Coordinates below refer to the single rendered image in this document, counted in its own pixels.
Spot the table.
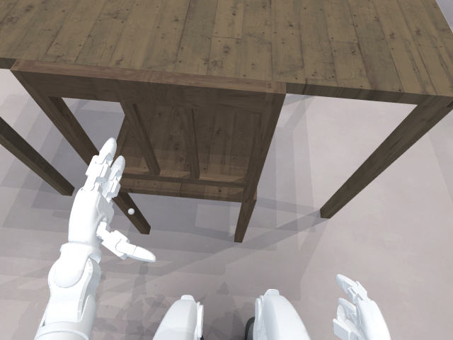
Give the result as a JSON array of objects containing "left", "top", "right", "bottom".
[{"left": 0, "top": 0, "right": 453, "bottom": 219}]

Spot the robot left hand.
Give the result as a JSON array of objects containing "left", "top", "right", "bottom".
[{"left": 68, "top": 137, "right": 156, "bottom": 262}]

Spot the robot right hand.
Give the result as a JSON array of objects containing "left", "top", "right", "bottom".
[{"left": 333, "top": 274, "right": 391, "bottom": 340}]

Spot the chair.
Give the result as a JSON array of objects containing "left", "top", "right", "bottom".
[{"left": 10, "top": 59, "right": 286, "bottom": 243}]

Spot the robot right thigh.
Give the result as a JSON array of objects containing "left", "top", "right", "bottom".
[{"left": 255, "top": 294, "right": 311, "bottom": 340}]

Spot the left robot forearm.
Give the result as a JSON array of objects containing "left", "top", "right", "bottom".
[{"left": 34, "top": 242, "right": 103, "bottom": 340}]

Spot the robot left thigh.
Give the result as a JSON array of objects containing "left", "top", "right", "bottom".
[{"left": 152, "top": 300, "right": 204, "bottom": 340}]

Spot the robot thigh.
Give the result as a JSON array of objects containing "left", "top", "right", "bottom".
[
  {"left": 255, "top": 294, "right": 311, "bottom": 340},
  {"left": 152, "top": 300, "right": 204, "bottom": 340}
]

